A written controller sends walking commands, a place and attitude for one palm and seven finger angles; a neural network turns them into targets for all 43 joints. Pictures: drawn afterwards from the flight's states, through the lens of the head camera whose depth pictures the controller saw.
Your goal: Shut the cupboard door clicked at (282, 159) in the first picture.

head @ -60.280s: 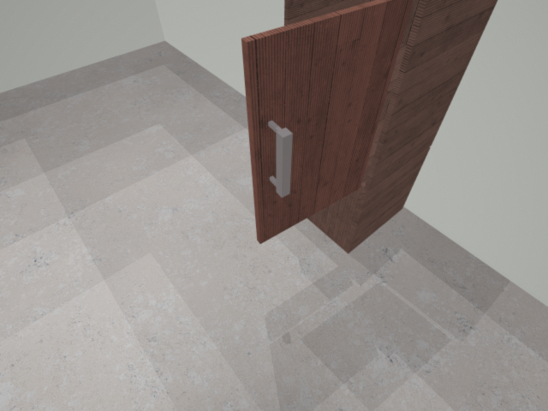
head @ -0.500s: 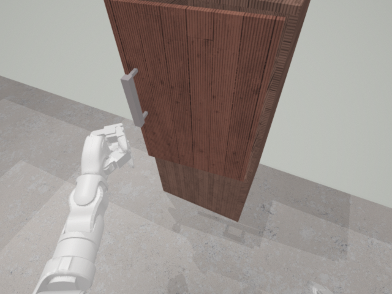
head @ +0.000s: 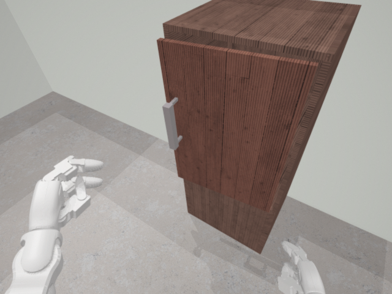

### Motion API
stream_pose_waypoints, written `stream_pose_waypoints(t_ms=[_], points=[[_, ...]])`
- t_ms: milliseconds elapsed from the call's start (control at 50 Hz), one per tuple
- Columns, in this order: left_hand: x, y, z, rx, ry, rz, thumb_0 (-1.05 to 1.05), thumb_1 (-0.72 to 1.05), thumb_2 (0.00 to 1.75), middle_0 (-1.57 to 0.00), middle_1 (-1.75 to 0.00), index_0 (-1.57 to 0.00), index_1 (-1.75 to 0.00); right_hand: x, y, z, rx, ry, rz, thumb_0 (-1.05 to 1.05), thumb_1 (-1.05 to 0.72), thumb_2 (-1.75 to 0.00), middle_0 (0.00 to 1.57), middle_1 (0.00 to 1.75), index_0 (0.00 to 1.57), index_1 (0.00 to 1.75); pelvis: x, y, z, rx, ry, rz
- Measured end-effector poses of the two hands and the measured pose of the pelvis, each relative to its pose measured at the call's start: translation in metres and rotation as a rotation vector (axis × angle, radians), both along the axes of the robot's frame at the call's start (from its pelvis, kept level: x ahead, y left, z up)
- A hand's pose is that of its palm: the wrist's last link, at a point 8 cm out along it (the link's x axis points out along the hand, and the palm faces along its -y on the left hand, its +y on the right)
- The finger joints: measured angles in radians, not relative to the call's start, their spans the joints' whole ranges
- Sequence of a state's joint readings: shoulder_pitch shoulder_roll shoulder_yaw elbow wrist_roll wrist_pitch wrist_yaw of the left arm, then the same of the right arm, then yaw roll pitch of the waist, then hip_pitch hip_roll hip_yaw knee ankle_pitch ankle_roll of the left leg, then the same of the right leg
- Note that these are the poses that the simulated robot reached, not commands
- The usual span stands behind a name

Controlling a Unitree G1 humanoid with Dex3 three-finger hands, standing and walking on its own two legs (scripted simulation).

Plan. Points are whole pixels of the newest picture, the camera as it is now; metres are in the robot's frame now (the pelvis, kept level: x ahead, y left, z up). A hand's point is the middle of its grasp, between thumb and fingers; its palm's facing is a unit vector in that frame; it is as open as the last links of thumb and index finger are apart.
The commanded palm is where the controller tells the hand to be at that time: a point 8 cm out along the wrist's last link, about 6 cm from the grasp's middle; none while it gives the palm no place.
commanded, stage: draw the hand back to the body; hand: left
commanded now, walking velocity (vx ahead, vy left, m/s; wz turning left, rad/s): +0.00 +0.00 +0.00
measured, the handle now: (174, 124) +0.63 +0.15 -0.02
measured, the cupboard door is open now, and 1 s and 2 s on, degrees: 6 6 6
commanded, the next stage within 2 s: step back with the hand held close in 0.58 s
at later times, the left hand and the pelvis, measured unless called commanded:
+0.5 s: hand (47, 213) +0.19 +0.26 +0.15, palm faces +0.45 -0.80 -0.41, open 7.3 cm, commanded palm +0.14 +0.30 +0.17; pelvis +0.00 +0.00 +0.00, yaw +0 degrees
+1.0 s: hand (39, 214) +0.19 +0.27 +0.16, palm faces +0.38 -0.78 -0.50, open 7.4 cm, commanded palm +0.13 +0.31 +0.17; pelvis -0.02 +0.01 +0.00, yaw -1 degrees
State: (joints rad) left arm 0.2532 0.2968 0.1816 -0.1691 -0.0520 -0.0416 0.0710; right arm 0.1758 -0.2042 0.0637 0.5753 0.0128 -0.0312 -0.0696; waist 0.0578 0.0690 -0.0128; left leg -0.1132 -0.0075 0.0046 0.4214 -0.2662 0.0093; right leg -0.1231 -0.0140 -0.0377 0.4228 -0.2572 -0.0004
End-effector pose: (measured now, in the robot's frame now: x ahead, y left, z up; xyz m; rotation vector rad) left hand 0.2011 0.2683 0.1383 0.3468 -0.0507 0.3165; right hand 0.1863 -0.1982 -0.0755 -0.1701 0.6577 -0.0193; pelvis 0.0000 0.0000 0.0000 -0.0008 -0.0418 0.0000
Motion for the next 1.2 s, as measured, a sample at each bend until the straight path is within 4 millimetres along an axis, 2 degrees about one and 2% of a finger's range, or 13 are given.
stream_pose_waypoints(t_ms=[240,300,480,720,800,1020,1200], points=[[-0.05,0.033,0.04,0.163,-0.052,0.132,0.02,0.89,0.9,-0.39,-0.5,-0.39,-0.49,-0.014,-0.016,-0.011,-0.018,0.036,-0.039,0.01,-0.91,-0.9,0.21,0.3,0.2,0.3,0.005,0.001,0.0,-0.002,-0.004,-0.004],[-0.058,0.037,0.043,0.179,-0.064,0.157,0.02,0.89,0.9,-0.32,-0.42,-0.32,-0.42,-0.015,-0.02,-0.012,-0.028,0.031,-0.043,0.01,-0.91,-0.9,0.2,0.3,0.2,0.29,0.004,0.001,0.0,-0.001,-0.006,-0.001],[-0.055,0.026,0.032,0.128,-0.066,0.135,0.02,0.89,0.9,-0.23,-0.32,-0.23,-0.32,-0.018,-0.026,-0.007,-0.045,0.002,-0.053,0.01,-0.91,-0.9,0.2,0.3,0.2,0.29,-0.002,-0.002,-0.001,0.002,-0.01,-0.003],[-0.055,0.022,0.039,0.146,-0.091,0.113,0.02,0.89,0.9,-0.21,-0.3,-0.21,-0.3,-0.022,-0.026,-0.004,-0.029,-0.018,-0.061,0.01,-0.91,-0.9,0.2,0.3,0.2,0.29,-0.005,-0.006,0.0,0.0,-0.018,-0.012],[-0.054,0.029,0.043,0.185,-0.108,0.117,0.02,0.89,0.9,-0.21,-0.3,-0.21,-0.3,-0.026,-0.028,-0.008,-0.029,0.009,-0.064,0.01,-0.91,-0.9,0.2,0.3,0.2,0.3,-0.008,-0.004,-0.001,-0.012,0.015,0.0],[-0.056,0.038,0.04,0.243,-0.071,0.039,0.02,0.89,0.9,-0.21,-0.3,-0.21,-0.3,-0.05,-0.04,-0.01,-0.09,0.086,-0.171,0.01,-0.91,-0.9,0.2,0.3,0.2,0.29,-0.02,0.013,-0.005,-0.003,0.062,-0.015],[-0.082,0.049,0.042,0.261,-0.122,0.03,0.02,0.89,0.9,-0.21,-0.3,-0.21,-0.3,-0.077,-0.03,-0.002,-0.098,0.059,-0.179,0.01,-0.91,-0.9,0.2,0.3,0.2,0.29,-0.048,0.019,-0.009,-0.006,0.06,-0.022]])
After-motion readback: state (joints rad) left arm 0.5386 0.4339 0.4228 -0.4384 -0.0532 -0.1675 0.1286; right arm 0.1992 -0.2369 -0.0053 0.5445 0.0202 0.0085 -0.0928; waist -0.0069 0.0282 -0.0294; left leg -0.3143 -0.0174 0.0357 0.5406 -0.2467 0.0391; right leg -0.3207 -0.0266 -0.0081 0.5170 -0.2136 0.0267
